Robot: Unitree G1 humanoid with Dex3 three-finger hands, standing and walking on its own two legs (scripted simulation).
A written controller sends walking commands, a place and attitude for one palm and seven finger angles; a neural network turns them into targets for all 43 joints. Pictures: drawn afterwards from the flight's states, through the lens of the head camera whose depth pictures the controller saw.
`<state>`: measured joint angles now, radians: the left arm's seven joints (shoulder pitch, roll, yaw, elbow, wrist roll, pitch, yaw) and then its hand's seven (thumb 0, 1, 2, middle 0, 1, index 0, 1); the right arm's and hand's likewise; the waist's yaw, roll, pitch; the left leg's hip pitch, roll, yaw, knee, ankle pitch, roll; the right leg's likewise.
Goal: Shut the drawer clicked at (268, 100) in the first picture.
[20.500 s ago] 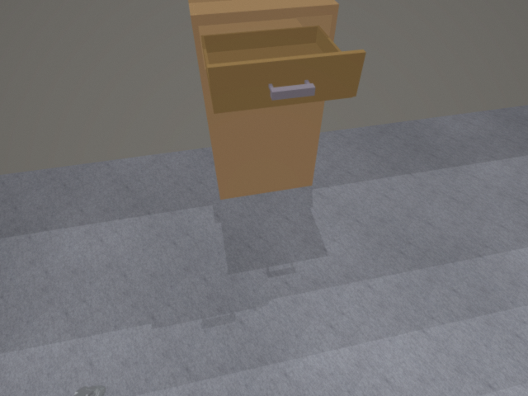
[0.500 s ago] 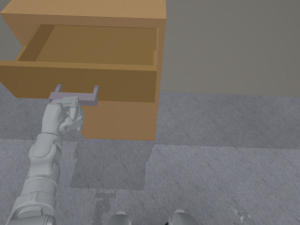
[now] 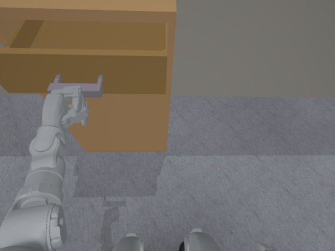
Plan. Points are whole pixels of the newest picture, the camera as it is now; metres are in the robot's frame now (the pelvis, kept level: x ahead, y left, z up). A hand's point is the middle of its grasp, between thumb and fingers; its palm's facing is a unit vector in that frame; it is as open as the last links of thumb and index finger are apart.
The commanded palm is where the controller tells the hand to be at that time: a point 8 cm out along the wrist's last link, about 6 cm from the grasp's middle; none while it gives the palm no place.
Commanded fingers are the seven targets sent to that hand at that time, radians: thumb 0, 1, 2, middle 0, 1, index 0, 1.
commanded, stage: push the drawer shut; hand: left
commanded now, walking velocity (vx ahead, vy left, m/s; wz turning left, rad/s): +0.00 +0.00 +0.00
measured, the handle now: (78, 84) +0.51 +0.22 +0.06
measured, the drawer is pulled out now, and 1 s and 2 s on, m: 0.13 0.00 0.00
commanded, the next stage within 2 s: pull the fist back off the drawer in 1.26 s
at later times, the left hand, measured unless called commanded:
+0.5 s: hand (89, 88) +0.50 +0.19 +0.06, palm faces -0.02 -1.00 -0.02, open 3.1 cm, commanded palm +0.49 +0.24 +0.06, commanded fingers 0.00 0.90 0.90 -1.40 -1.60 -1.40 -1.60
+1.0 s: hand (93, 72) +0.56 +0.19 +0.06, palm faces -0.01 -1.00 -0.03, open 3.2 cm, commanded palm +0.55 +0.23 +0.06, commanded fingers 0.00 0.90 0.90 -1.40 -1.60 -1.40 -1.60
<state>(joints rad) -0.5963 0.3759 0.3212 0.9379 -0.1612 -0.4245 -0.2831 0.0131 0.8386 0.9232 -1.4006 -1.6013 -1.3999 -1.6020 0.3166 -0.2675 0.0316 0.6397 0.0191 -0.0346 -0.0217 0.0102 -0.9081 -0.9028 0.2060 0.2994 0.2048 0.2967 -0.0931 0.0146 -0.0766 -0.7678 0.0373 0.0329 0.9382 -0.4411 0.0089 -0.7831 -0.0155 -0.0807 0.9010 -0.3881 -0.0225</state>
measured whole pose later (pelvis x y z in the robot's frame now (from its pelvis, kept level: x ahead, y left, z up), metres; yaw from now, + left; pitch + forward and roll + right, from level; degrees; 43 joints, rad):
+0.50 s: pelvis +0.00 +0.01 -0.01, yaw -1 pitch +21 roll -2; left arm -0.87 0.51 0.40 1.16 -0.10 -0.40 -0.28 0.00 0.82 0.91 -1.40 -1.60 -1.40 -1.60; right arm 0.37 -0.27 0.05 0.64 -0.01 0.01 -0.01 0.01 -0.91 -0.90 0.21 0.30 0.20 0.30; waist -0.17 0.02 -0.08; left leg -0.92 0.05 0.03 1.02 -0.46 0.02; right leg -0.92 0.00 -0.08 0.95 -0.39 -0.02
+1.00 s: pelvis +0.00 +0.01 -0.02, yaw -2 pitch +24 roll -4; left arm -1.05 0.60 0.43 1.28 -0.02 -0.37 -0.23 0.02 0.82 0.92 -1.40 -1.60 -1.40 -1.60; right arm 0.41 -0.27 0.06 0.63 -0.04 0.06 0.01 0.01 -0.91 -0.90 0.21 0.30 0.21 0.30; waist -0.23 0.03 -0.08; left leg -0.99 0.06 0.02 1.04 -0.48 0.03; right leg -0.98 0.01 -0.09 0.94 -0.39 -0.01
